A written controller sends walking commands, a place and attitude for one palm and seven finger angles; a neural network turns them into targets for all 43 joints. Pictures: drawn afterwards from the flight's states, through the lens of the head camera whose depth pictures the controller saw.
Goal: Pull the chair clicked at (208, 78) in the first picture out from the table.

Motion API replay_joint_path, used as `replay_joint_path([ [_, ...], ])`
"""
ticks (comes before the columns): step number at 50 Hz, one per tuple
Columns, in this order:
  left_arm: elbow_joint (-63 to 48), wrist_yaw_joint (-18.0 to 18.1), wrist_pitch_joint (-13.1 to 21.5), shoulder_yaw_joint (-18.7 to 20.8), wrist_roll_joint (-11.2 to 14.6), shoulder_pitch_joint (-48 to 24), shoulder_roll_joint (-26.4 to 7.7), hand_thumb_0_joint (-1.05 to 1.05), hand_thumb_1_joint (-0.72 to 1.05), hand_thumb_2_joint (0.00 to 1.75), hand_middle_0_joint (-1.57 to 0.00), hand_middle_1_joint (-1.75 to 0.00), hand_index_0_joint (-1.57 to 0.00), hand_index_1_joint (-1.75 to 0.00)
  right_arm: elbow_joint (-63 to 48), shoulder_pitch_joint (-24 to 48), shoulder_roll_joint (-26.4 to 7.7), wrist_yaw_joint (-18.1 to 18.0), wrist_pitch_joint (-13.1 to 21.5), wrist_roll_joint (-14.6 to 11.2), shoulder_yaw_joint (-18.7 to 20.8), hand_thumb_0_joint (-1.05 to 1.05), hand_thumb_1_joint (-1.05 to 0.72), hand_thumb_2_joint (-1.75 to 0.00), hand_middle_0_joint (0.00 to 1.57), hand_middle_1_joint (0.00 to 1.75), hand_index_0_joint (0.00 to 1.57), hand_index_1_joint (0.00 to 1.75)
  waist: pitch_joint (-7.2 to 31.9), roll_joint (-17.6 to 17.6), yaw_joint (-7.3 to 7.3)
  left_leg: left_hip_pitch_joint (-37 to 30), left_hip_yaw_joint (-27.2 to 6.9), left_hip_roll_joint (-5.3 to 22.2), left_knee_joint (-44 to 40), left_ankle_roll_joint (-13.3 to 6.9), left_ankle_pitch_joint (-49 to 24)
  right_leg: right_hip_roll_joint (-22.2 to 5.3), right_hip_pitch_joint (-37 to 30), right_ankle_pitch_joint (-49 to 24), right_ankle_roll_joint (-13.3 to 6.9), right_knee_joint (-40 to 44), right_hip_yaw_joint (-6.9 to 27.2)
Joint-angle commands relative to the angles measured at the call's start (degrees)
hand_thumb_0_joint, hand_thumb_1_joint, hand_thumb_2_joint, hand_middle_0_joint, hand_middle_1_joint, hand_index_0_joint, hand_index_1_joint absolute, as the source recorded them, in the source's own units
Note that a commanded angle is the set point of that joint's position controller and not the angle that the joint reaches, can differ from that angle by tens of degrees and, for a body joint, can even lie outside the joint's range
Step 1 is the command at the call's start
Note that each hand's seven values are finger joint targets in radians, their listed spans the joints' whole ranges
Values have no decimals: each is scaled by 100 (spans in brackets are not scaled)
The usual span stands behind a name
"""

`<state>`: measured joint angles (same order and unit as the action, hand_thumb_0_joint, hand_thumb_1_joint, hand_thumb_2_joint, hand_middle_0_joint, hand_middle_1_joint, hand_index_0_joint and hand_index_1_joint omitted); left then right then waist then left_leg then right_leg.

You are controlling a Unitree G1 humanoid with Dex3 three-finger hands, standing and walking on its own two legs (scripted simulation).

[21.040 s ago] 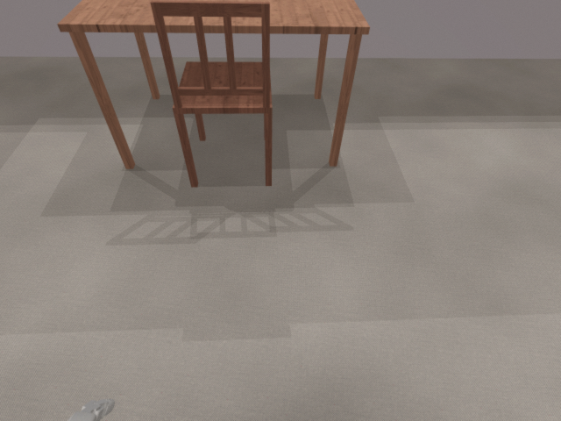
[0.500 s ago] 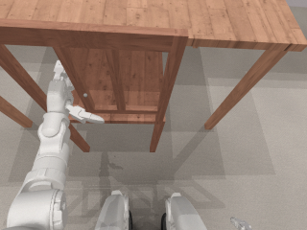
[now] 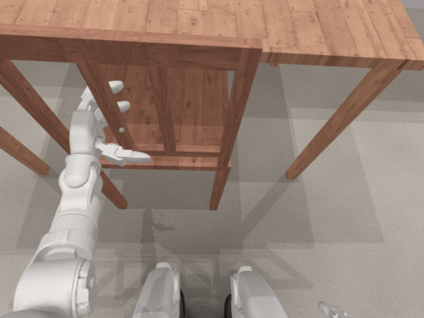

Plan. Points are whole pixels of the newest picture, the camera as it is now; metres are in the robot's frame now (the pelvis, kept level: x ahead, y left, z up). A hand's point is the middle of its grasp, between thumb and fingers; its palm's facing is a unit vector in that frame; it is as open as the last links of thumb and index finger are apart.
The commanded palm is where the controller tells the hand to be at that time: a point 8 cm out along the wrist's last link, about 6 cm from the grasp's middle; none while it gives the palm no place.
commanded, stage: hook a spindle and tug to test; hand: left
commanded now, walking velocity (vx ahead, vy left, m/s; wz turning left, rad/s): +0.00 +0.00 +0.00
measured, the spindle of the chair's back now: (112, 113) +0.49 +0.18 +0.02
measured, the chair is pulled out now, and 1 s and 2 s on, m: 0.00 0.02 0.13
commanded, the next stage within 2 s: step backward, pulling the chair out in 1.04 s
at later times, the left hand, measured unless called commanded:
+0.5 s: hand (121, 127) +0.46 +0.16 +0.03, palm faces +0.02 -1.00 -0.01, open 5.8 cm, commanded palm +0.42 +0.20 +0.02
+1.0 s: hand (121, 139) +0.43 +0.16 +0.03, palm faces -0.02 -1.00 +0.00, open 5.9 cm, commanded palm +0.39 +0.20 +0.02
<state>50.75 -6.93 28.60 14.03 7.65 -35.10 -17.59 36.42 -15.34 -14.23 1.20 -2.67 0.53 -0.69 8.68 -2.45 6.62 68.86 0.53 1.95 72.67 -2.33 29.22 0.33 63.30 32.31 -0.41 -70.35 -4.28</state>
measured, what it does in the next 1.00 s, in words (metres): stands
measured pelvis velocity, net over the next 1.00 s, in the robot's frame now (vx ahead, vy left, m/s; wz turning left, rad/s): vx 0.04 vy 0.01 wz -0.02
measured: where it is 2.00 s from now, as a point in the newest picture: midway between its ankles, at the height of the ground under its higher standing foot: outside the picture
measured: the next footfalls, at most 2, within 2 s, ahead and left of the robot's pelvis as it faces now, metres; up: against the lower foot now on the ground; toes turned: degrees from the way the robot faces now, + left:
none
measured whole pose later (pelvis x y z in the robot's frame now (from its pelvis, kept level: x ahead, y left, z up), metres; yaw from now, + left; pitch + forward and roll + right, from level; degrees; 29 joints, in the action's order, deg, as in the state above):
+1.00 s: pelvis +0.04 +0.01 +0.02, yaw -1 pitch +26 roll -3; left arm 31.8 -6.8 25.6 11.0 10.2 -18.1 -13.7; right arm 32.6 -14.0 -13.3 2.7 -2.8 0.0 0.1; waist 9.6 -2.0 5.6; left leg 63.1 2.2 2.0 68.9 -2.8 31.4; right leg 0.6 58.1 33.4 0.4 -66.1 -2.4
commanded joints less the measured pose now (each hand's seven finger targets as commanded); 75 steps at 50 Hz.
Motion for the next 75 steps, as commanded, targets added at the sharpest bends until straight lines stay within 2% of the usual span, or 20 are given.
replay_joint_path([
  [1,-1224,-111,426,-228,-130,-2299,-563,0,0,52,-48,-140,-48,-140,-375,-633,-972,-57,115,18,388,0,-90,-90,20,30,20,30,2742,-482,272,-2939,-528,-16,-755,140,-1924,147,-290,-1498,-143,893,72],
  [8,-1392,-206,425,-382,-56,-2087,-389,0,40,68,-50,-145,-50,-145,-400,-628,-941,-34,94,-2,396,0,-90,-90,20,30,20,30,2896,-523,242,-3092,-485,-37,-775,123,-2221,162,-517,-1790,-157,942,78],
  [15,-1306,-205,429,-235,-130,-2025,-656,0,79,85,-50,-145,-50,-145,-357,-643,-963,-25,57,-3,393,0,-90,-90,20,30,20,30,2685,-485,224,-2932,-466,-33,-768,117,-2180,163,-537,-1820,-155,937,97],
  [17,-1417,-216,445,-284,-110,-1877,-541,0,90,90,-50,-145,-50,-145,-386,-636,-929,-18,60,-3,407,0,-90,-90,20,30,20,30,2826,-520,196,-3048,-430,-34,-753,112,-2377,161,-631,-2003,-156,942,110],
  [29,-2146,-256,327,-175,63,-288,-516,0,90,90,-50,-145,-50,-145,-657,-527,-880,70,80,-39,400,0,-90,-90,20,30,20,30,2873,-408,-88,-3096,-341,-27,-897,134,-3036,165,-1247,-2674,-137,947,110],
  [42,-2713,-251,181,-213,195,896,-304,0,90,90,-50,-145,-50,-145,-827,-460,-830,100,117,-56,430,0,-90,-90,20,30,20,30,2747,-127,-182,-3038,-285,4,-902,143,-3546,133,-1543,-3187,-86,911,115],
  [43,-2835,-238,193,-147,196,889,-419,0,90,90,-50,-145,-50,-145,-847,-442,-843,91,125,-61,426,0,-90,-90,20,30,20,30,2742,-285,-214,-3079,-297,11,-904,156,-3630,128,-1517,-3185,-103,883,121],
  [45,-3089,-216,191,-364,191,864,-193,0,90,90,-50,-145,-50,-145,-878,-398,-801,105,135,-53,425,0,-90,-90,20,30,20,30,2819,-406,-195,-3229,-308,21,-911,172,-3723,117,-1453,-3150,-89,883,105],
  [49,-3140,-182,139,-331,205,1375,-173,0,90,90,-50,-145,-50,-145,-944,-385,-799,101,146,-56,433,0,-90,-90,20,30,20,30,2744,-123,-234,-3131,-288,18,-931,160,-3704,124,-1591,-3231,-78,903,103],
  [53,-3201,-121,188,-267,155,994,-300,0,90,90,-50,-145,-50,-145,-871,-342,-810,57,170,-49,429,0,-90,-90,20,30,20,30,2605,-248,-166,-3032,-312,16,-863,161,-3446,118,-1366,-3028,-82,837,109],
  [57,-3121,-123,212,-463,114,477,-124,0,90,90,-50,-145,-50,-145,-792,-312,-810,31,193,-29,423,0,-90,-90,20,30,20,30,2579,-266,-46,-3056,-345,16,-817,176,-3214,117,-1139,-2782,-86,826,91],
  [58,-3826,621,-450,223,-509,-405,-1752,0,90,90,-50,-145,-50,-145,-1265,-586,-735,-198,-214,-283,344,0,-90,-90,20,30,20,30,3780,-710,-395,-4902,-151,39,-1923,98,-2887,-219,-3186,-3214,-222,1862,526],
  [59,-4543,891,-700,-97,-517,-827,-1477,0,90,90,-50,-145,-50,-145,-1339,-580,-683,-377,-273,-332,390,0,-90,-90,20,30,20,30,3907,-1135,-293,-5354,-145,-25,-2151,104,-3152,-233,-3516,-3960,-176,2189,593],
  [61,-3845,1134,-1121,-253,-543,105,-1015,0,90,90,-50,-145,-50,-145,-1270,-469,-643,-544,-305,-368,349,0,-90,-90,20,30,20,30,3285,-1024,-267,-5191,-244,70,-2331,104,-3621,-290,-3384,-4358,-114,2255,575],
  [62,-3187,1140,-1384,-479,-570,603,-732,0,90,90,-50,-145,-50,-145,-1164,-241,-626,-566,-374,-382,308,0,-90,-90,20,30,20,30,2469,-1065,-302,-4726,-477,232,-2786,166,-3048,-318,-3176,-3424,-106,2365,477],
  [63,-2958,1186,-1538,-639,-538,619,-549,0,90,90,-50,-145,-50,-145,-1121,-242,-636,-632,-410,-418,290,0,-90,-90,20,30,20,30,2199,-599,-297,-4628,-495,293,-2793,47,-3313,-286,-3444,-3728,-60,2481,484],
  [65,-2379,1300,-1682,-718,-589,343,-518,0,90,90,-50,-145,-50,-145,-909,-368,-682,-720,-456,-396,260,0,-90,-90,20,30,20,30,1816,210,-214,-4607,-350,393,-2857,-6,-3667,-395,-3867,-4702,91,2837,596],
  [67,-1986,1312,-1689,-814,-597,8,-492,0,90,90,-50,-145,-50,-145,-806,-386,-735,-780,-464,-396,265,0,-90,-90,20,30,20,30,1776,472,-182,-4736,-272,472,-3103,37,-4016,-550,-4369,-5589,159,3049,694],
  [69,-1633,1316,-1600,-737,-634,-103,-598,0,90,90,-50,-145,-50,-145,-708,-347,-750,-826,-425,-361,275,0,-90,-90,20,30,20,30,1647,-164,-232,-5074,-291,588,-3358,80,-4545,-616,-4440,-5566,117,3164,714],
  [75,-1118,1215,-1409,-977,-655,60,-272,0,90,90,-50,-145,-50,-145,-594,-140,-703,-740,-382,-254,326,0,-90,-90,20,30,20,30,1289,-1311,-368,-6461,-732,1117,-3942,-66,-5848,-305,-4035,-2697,51,3499,492],
])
